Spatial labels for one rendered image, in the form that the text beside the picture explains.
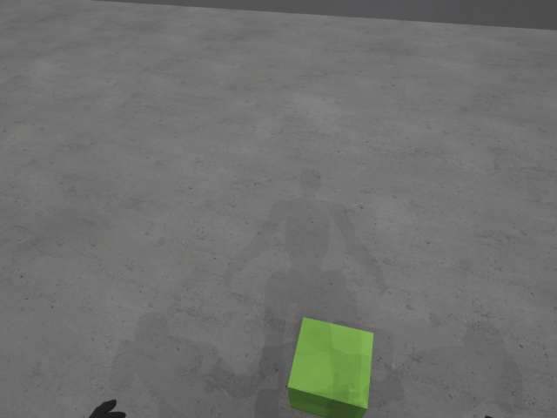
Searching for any robot left hand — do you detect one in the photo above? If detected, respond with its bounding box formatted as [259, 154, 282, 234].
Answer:
[89, 400, 126, 418]

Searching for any carton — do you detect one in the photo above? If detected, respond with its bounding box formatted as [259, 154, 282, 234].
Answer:
[288, 317, 373, 418]

